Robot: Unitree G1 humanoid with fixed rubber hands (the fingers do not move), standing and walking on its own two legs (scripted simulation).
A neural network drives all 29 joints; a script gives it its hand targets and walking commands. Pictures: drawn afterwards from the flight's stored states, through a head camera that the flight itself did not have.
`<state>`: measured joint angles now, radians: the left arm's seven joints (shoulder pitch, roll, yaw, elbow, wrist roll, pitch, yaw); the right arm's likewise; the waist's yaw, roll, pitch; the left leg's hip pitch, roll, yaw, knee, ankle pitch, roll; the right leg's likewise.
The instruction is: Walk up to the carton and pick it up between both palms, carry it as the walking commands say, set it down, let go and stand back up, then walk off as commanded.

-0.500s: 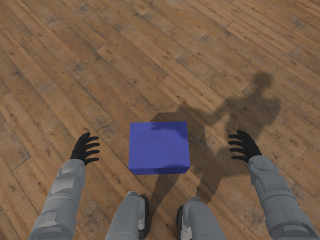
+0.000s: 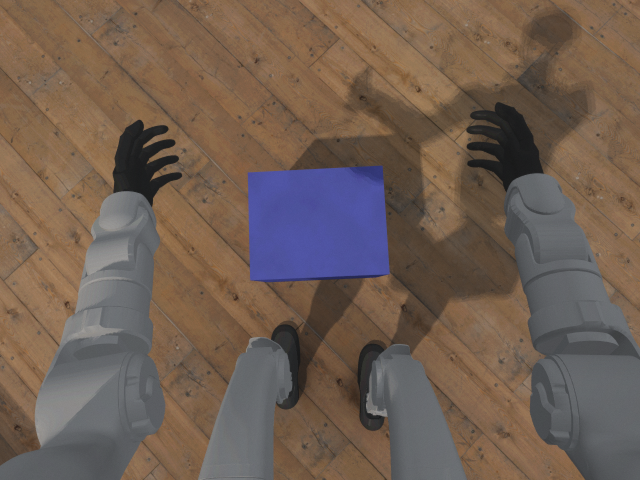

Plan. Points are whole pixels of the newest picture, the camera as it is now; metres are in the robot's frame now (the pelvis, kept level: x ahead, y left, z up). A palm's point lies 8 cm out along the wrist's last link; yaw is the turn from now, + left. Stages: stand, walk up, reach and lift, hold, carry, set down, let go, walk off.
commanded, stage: reach and lift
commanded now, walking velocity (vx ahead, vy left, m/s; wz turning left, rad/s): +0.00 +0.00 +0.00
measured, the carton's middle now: (318, 230) +0.46 +0.03 -0.55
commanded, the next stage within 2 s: none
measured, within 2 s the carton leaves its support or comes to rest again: neither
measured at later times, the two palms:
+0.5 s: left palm (161, 200) +0.45 +0.25 -0.19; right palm (473, 189) +0.47 -0.20 -0.19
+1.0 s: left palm (197, 213) +0.46 +0.25 -0.34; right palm (443, 200) +0.48 -0.20 -0.34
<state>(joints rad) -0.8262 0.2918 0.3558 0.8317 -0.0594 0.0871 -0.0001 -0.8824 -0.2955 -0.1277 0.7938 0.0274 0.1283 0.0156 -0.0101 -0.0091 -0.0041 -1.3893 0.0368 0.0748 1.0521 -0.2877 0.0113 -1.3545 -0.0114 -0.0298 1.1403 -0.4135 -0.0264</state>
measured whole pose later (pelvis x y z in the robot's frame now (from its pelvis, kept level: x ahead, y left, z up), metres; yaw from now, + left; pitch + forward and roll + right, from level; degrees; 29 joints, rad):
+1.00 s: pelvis -0.05 +0.01 -0.20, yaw +0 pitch +44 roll +3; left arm -1.18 0.41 0.33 1.01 -0.12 0.07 -0.01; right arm -1.25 -0.38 -0.14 0.93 0.05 0.13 -0.03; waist 0.01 -0.01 0.11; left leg -2.14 0.04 0.06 1.81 -0.43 0.02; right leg -2.10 -0.01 0.00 1.91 -0.57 -0.03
